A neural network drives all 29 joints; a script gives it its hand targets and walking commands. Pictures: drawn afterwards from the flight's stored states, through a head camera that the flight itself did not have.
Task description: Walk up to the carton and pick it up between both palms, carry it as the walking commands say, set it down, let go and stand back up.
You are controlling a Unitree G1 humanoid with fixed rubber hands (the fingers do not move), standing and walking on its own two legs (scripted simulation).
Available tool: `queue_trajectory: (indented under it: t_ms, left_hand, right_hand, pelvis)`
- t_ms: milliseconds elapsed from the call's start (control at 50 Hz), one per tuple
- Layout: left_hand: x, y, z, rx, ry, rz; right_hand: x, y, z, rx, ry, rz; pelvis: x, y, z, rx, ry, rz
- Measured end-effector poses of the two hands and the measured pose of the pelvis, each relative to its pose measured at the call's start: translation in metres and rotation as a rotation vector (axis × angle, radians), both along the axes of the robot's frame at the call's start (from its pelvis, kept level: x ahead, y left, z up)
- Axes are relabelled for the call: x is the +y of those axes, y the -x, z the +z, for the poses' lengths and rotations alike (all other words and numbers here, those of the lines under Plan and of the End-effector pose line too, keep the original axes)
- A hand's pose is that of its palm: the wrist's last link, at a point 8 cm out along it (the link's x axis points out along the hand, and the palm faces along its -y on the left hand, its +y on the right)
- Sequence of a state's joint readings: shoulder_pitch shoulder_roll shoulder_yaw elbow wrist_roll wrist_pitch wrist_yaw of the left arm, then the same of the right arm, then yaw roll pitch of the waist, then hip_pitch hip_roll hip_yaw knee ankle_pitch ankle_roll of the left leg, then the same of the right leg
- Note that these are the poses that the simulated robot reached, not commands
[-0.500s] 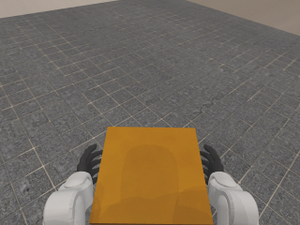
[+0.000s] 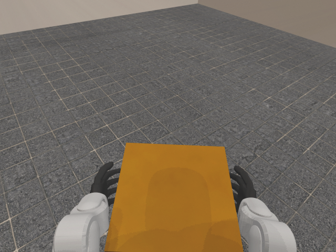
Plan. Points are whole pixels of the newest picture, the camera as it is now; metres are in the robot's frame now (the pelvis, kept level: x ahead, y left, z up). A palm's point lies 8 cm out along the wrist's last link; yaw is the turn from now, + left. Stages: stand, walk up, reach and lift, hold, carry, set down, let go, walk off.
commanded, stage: carry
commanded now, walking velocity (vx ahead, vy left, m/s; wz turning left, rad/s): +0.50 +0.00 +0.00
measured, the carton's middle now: (171, 212) +0.23 +0.00 +0.02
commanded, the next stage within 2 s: none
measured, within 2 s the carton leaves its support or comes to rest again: neither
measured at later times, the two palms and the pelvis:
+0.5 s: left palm (139, 98) +0.53 +0.12 +0.11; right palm (238, 107) +0.53 -0.18 +0.11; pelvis +0.30 -0.02 +0.02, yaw -2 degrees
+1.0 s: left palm (177, 80) +0.66 +0.00 +0.11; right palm (262, 85) +0.66 -0.30 +0.11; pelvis +0.43 -0.14 +0.01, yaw -2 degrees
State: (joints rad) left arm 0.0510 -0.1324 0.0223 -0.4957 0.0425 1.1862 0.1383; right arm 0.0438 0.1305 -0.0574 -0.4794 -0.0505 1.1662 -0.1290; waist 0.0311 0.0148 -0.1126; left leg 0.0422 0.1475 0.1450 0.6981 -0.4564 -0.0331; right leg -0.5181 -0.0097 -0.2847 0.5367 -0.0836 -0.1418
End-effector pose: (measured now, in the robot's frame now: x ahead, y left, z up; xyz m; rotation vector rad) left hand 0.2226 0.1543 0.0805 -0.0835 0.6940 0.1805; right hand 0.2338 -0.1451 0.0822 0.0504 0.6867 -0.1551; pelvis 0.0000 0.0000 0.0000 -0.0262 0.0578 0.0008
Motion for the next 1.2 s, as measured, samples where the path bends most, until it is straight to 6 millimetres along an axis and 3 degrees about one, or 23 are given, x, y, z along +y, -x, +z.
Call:
queue_trajectory:
  t_ms: [80,180,280,360,500,560,660,800,900,980,1080,1200]
  left_hand:
    - [-0.018,-0.044,-0.002,0.107,-0.009,-0.001]
    - [-0.029,-0.099,0.022,0.071,-0.032,0.020]
    - [-0.038,-0.166,0.047,-0.002,-0.063,0.003]
    - [-0.043,-0.220,0.055,-0.041,-0.067,-0.030]
    - [-0.036,-0.311,0.031,-0.031,-0.014,-0.064]
    - [-0.034,-0.341,0.017,0.019,0.018,-0.065]
    - [-0.042,-0.367,0.008,0.072,0.062,-0.065]
    - [-0.065,-0.394,0.019,0.021,0.084,-0.028]
    - [-0.099,-0.414,0.031,-0.047,0.060,-0.008]
    - [-0.139,-0.433,0.029,-0.081,0.021,-0.013]
    - [-0.183,-0.442,0.014,0.037,-0.028,-0.066]
    - [-0.213,-0.434,-0.006,0.087,0.012,-0.060]
  right_hand:
    - [-0.018,-0.042,-0.007,0.107,-0.009,-0.001]
    - [-0.029,-0.103,0.009,0.070,-0.046,0.010]
    - [-0.037,-0.165,0.025,-0.003,-0.080,-0.008]
    - [-0.042,-0.212,0.034,-0.043,-0.078,-0.038]
    - [-0.036,-0.292,0.026,-0.031,-0.020,-0.068]
    - [-0.034,-0.319,0.019,0.020,0.015,-0.065]
    - [-0.042,-0.347,0.023,0.072,0.043,-0.078]
    - [-0.065,-0.382,0.039,0.020,0.064,-0.043]
    - [-0.099,-0.408,0.045,-0.048,0.045,-0.020]
    - [-0.140,-0.425,0.032,-0.082,0.018,-0.017]
    - [-0.183,-0.423,0.006,0.038,-0.022,-0.060]
    - [-0.213,-0.417,-0.002,0.086,0.005,-0.063]
  pelvis:
    - [-0.015,-0.042,0.019,-0.013,-0.046,0.045]
    - [-0.027,-0.098,0.036,0.003,-0.083,0.014]
    - [-0.030,-0.159,0.043,0.010,-0.103,-0.012]
    - [-0.027,-0.209,0.041,0.012,-0.108,-0.027]
    - [-0.018,-0.297,0.022,0.022,-0.070,-0.048]
    - [-0.018,-0.319,0.022,0.033,-0.041,-0.054]
    - [-0.028,-0.349,0.033,0.048,-0.001,-0.045]
    - [-0.061,-0.379,0.040,0.031,0.041,-0.027]
    - [-0.099,-0.406,0.033,0.019,0.024,-0.027]
    - [-0.136,-0.428,0.015,0.014,-0.011,-0.030]
    - [-0.166,-0.426,0.017,0.010,-0.032,-0.015]
    - [-0.197,-0.421,0.017,0.038,-0.038,-0.001]
